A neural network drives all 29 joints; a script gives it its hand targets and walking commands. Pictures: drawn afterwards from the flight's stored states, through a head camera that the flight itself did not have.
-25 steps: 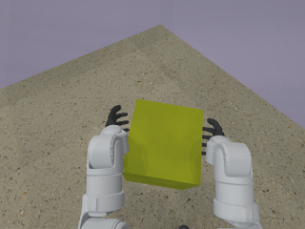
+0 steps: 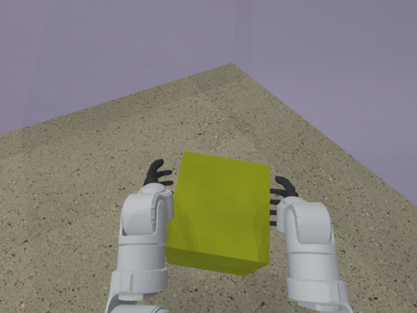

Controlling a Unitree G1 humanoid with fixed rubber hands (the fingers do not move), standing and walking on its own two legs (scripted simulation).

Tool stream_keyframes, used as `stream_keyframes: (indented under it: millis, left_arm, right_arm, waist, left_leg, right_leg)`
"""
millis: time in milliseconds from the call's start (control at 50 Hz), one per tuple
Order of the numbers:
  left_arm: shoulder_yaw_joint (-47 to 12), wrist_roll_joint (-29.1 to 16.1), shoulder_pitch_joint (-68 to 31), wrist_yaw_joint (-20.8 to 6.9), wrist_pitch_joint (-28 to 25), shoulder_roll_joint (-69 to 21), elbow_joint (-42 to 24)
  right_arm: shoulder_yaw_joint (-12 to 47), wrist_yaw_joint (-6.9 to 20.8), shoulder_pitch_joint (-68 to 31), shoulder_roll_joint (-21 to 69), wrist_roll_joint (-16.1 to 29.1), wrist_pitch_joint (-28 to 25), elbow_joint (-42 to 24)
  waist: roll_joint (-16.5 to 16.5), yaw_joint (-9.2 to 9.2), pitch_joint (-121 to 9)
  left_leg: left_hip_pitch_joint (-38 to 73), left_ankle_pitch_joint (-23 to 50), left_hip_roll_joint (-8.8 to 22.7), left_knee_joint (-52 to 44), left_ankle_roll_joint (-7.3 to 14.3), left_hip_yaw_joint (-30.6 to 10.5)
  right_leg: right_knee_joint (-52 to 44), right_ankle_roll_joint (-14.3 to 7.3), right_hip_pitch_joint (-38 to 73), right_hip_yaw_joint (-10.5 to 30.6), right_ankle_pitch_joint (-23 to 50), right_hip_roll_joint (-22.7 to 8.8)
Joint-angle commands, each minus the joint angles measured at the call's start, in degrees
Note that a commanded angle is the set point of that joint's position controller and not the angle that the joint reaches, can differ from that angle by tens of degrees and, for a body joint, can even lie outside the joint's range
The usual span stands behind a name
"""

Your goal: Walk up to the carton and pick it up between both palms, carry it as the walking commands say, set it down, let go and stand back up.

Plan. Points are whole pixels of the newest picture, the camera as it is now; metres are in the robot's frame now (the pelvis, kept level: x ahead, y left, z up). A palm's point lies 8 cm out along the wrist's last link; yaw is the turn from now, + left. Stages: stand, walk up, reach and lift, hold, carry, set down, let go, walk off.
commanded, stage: carry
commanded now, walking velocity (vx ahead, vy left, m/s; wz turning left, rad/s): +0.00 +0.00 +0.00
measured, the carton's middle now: (216, 217) +0.32 +0.02 -0.02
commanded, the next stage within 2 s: hold in 1.80 s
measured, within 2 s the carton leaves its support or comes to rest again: neither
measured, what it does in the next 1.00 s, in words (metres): stands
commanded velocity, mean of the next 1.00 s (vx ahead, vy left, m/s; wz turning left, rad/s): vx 0.00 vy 0.00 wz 0.00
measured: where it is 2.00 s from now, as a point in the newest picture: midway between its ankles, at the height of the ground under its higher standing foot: outside the picture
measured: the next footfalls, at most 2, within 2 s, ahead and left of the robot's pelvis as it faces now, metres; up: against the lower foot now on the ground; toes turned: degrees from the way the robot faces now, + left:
none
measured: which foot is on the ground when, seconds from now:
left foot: down 0.00-1.00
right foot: down 0.00-1.00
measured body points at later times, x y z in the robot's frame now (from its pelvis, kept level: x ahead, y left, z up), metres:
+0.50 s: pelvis -0.03 +0.00 +0.00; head -0.06 +0.00 +0.45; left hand +0.27 +0.14 +0.05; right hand +0.26 -0.13 +0.04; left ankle -0.04 +0.11 -0.73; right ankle +0.04 -0.11 -0.73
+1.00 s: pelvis -0.05 -0.01 +0.00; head -0.07 -0.02 +0.45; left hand +0.26 +0.13 +0.05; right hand +0.25 -0.14 +0.03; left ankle -0.04 +0.11 -0.73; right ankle +0.04 -0.11 -0.73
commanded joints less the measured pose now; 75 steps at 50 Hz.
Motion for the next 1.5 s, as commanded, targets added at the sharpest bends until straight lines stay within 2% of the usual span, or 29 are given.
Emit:
stream_keyframes:
  millis: [0,140,200,320,480,640,900,1020,1220,1480]
  left_arm:
    - [-31.2,-22.1,-26.9,-26.4,-0.8,-62.3,1.7]
    - [-28.6,-18.1,-24.2,-25.9,-6.1,-59.8,3.9]
    - [-29.8,-17.8,-23.6,-25.8,-8.1,-59.0,2.0]
    - [-31.0,-16.2,-20.6,-25.6,-11.7,-56.2,1.2]
    - [-31.4,-15.4,-19.9,-25.9,-15.6,-53.6,1.5]
    - [-31.4,-14.8,-19.5,-25.9,-18.0,-51.9,0.8]
    - [-30.8,-13.8,-18.2,-25.5,-19.0,-49.8,1.1]
    - [-29.9,-13.2,-17.7,-25.4,-19.4,-49.1,2.4]
    - [-31.1,-14.6,-18.1,-25.4,-19.4,-48.9,-0.4]
    - [-30.4,-14.2,-17.4,-25.2,-19.6,-48.2,0.2]
  right_arm:
    - [30.1,18.7,-39.8,56.9,24.9,-7.4,-11.2]
    - [28.0,19.1,-37.4,55.9,22.5,-12.2,-6.9]
    - [28.3,19.1,-35.9,55.8,22.5,-13.8,-7.1]
    - [28.9,19.4,-32.2,54.4,21.5,-16.9,-5.8]
    - [28.4,19.1,-30.2,52.7,19.5,-20.8,-4.3]
    - [28.5,18.8,-29.8,51.7,18.8,-23.2,-4.5]
    - [29.0,18.5,-28.9,50.7,18.7,-24.0,-3.9]
    - [28.2,18.3,-28.1,49.9,17.9,-24.5,-2.5]
    - [29.5,18.0,-27.7,49.7,18.8,-24.5,-4.8]
    - [29.0,17.6,-27.0,48.6,18.3,-25.0,-4.8]
  waist:
    - [-0.1,-1.36,-29.0]
    - [-1.0,-1.26,-26.0]
    - [-0.1,-1.31,-24.8]
    - [0.3,-1.2,-23.9]
    - [-0.5,-1.27,-23.1]
    - [-0.8,-1.23,-23.4]
    - [-1.4,-1.07,-23.4]
    - [-1.1,-1.01,-23.5]
    - [-1.4,-0.95,-23.8]
    - [-0.8,-0.84,-23.7]
  left_leg:
    - [6.8,30.8,5.7,-3.0,1.3,-4.9]
    - [2.6,19.4,4.9,-6.0,1.6,-5.2]
    - [1.5,16.6,4.8,-6.9,1.7,-5.5]
    - [1.2,15.7,5.0,-7.4,1.8,-5.7]
    - [0.5,10.9,4.8,-8.0,1.9,-5.7]
    - [0.1,9.7,4.7,-7.9,2.0,-6.0]
    - [-1.3,7.7,4.3,-7.7,1.9,-6.3]
    - [-1.4,7.8,4.3,-7.5,1.8,-6.4]
    - [-1.2,8.1,4.2,-7.0,1.7,-6.3]
    - [-1.3,9.1,4.2,-7.5,2.0,-6.6]
  right_leg:
    - [-0.4,-1.7,13.4,5.1,25.2,-4.5]
    - [-3.1,-1.8,13.1,5.6,17.1,-4.7]
    - [-3.7,-1.9,12.5,5.7,14.3,-4.8]
    - [-4.3,-1.7,11.4,5.6,11.8,-5.2]
    - [-5.9,-1.6,10.1,6.4,8.5,-5.7]
    - [-6.6,-1.6,10.0,6.7,7.0,-6.1]
    - [-8.2,-1.6,9.9,7.4,3.9,-6.6]
    - [-8.4,-1.7,10.0,7.6,4.4,-6.7]
    - [-8.8,-1.7,9.9,7.8,4.0,-6.9]
    - [-7.8,-1.6,10.5,7.4,6.0,-6.4]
